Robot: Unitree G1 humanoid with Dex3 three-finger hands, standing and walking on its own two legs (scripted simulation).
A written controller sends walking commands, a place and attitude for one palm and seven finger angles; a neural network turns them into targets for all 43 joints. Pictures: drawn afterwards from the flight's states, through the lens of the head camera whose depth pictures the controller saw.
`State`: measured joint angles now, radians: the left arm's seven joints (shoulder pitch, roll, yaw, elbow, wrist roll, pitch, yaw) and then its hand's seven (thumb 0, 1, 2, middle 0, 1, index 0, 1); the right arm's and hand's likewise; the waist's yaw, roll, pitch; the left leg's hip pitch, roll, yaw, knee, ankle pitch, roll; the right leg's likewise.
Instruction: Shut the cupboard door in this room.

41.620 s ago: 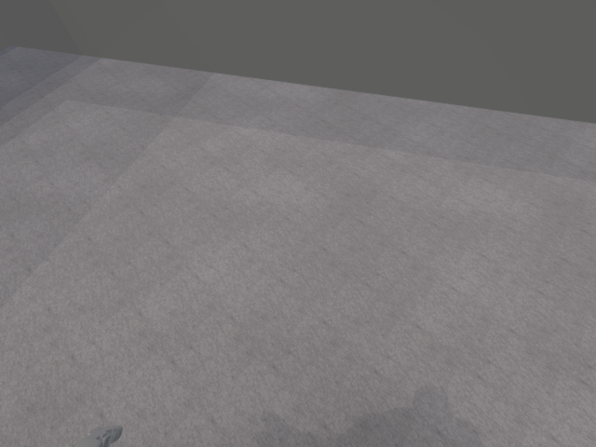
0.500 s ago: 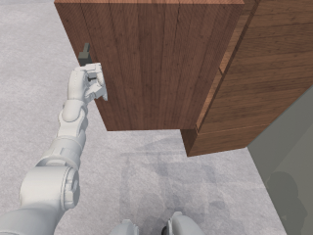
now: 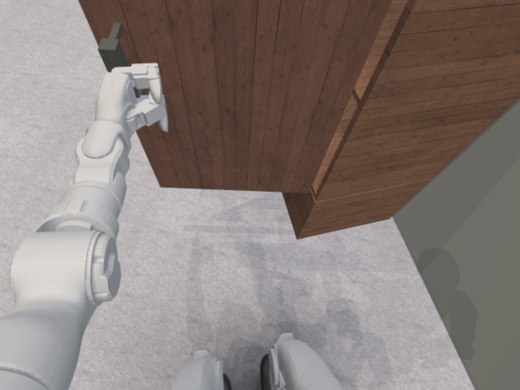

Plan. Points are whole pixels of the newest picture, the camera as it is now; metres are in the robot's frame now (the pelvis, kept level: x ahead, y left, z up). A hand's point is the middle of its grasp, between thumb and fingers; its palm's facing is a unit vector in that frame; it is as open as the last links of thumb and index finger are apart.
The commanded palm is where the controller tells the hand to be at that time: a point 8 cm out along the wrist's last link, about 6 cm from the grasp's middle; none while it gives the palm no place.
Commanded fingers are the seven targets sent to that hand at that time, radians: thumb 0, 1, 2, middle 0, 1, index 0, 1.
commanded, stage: push the door shut along its arc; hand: left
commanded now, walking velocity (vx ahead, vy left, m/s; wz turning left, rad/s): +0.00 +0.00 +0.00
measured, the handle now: (127, 74) +0.60 +0.14 +0.08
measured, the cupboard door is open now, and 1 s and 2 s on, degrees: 75 65 63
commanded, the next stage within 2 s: pull the fist back off the door in 0.86 s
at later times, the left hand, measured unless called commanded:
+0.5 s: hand (185, 74) +0.59 +0.05 +0.09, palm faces -0.31 -0.95 -0.03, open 3.1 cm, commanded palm +0.59 +0.09 +0.08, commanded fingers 0.00 0.90 0.90 -1.30 -1.50 -1.30 -1.50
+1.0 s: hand (201, 59) +0.61 +0.02 +0.10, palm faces -0.36 -0.93 +0.01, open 3.5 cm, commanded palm +0.63 +0.04 +0.08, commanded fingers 0.00 0.90 0.90 -1.30 -1.50 -1.30 -1.50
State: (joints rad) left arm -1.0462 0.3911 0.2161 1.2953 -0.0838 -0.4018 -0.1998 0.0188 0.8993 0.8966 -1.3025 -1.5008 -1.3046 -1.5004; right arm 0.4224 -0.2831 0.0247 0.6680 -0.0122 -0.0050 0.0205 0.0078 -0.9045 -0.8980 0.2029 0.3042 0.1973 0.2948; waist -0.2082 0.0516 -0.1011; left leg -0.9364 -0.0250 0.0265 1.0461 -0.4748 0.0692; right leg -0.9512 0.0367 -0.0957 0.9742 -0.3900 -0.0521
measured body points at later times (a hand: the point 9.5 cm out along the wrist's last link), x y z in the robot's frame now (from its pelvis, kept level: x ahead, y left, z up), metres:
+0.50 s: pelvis +0.01 +0.00 -0.02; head +0.18 +0.00 +0.40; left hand +0.60 +0.10 +0.09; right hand -0.07 -0.25 -0.11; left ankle +0.01 +0.07 -0.67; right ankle +0.04 -0.09 -0.67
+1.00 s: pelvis +0.01 -0.01 -0.03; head +0.20 +0.00 +0.38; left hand +0.63 +0.07 +0.10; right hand -0.07 -0.27 -0.12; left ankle +0.01 +0.07 -0.67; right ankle +0.04 -0.09 -0.67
